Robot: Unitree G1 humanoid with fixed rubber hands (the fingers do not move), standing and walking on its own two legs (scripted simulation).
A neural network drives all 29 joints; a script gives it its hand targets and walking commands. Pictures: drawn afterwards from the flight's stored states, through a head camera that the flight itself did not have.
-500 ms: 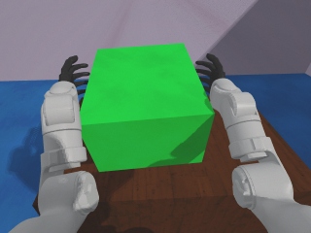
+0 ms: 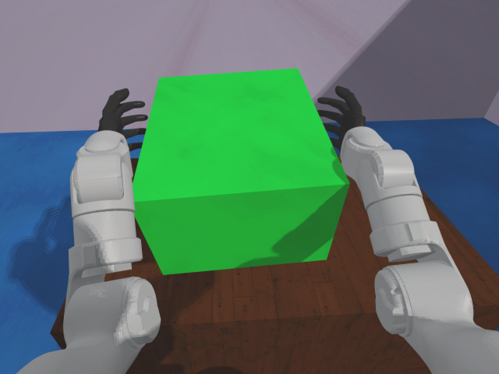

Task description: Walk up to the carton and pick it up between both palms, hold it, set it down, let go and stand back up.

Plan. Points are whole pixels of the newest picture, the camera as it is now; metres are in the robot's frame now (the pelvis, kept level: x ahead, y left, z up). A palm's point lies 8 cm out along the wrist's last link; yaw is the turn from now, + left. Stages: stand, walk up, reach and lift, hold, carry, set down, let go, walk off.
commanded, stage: hold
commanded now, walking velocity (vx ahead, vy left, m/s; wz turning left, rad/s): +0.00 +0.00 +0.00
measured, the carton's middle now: (236, 161) +0.41 -0.02 +0.19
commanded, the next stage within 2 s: set down in 0.30 s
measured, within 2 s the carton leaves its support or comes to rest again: neither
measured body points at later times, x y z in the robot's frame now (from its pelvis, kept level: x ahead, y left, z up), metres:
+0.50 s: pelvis +0.00 +0.00 +0.00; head -0.09 +0.02 +0.44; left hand +0.39 +0.17 +0.28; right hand +0.37 -0.19 +0.27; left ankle +0.03 +0.12 -0.75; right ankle +0.02 -0.13 -0.75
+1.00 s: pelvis +0.01 +0.00 +0.00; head -0.03 +0.04 +0.45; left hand +0.41 +0.15 +0.19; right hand +0.36 -0.20 +0.17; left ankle +0.03 +0.12 -0.75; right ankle +0.02 -0.13 -0.75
